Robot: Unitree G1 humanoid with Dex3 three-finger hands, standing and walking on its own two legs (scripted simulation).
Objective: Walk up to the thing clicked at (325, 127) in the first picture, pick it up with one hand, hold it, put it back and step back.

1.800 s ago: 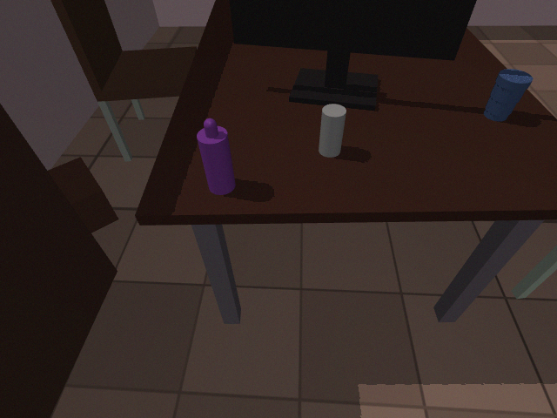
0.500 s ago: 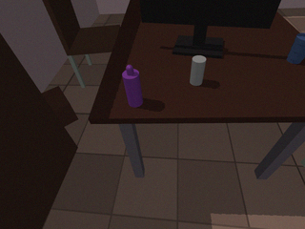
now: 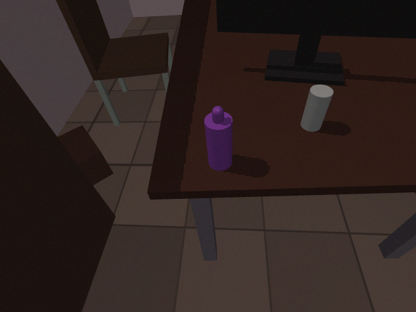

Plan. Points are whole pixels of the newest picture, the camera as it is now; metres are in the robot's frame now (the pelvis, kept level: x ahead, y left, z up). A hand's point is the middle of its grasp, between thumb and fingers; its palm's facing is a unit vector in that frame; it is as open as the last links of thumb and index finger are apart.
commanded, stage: walk up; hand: right
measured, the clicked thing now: (315, 109) +0.57 -0.26 +0.05
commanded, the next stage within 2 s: stand in 1.94 s
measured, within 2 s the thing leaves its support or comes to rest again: neither
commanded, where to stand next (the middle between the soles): +0.07 +0.03 m, yaw -2 degrees
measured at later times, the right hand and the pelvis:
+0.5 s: hand out of the picture +0.15 -0.21 -0.12, palm faces +0.01 +0.91 -0.41, open 7.3 cm; pelvis +0.05 +0.05 +0.01, yaw -2 degrees
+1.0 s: hand out of the picture +0.11 -0.22 -0.13, palm faces +0.01 +0.95 -0.32, open 7.3 cm; pelvis +0.03 +0.03 +0.03, yaw -2 degrees
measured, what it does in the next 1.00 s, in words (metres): steps on the spot: left foot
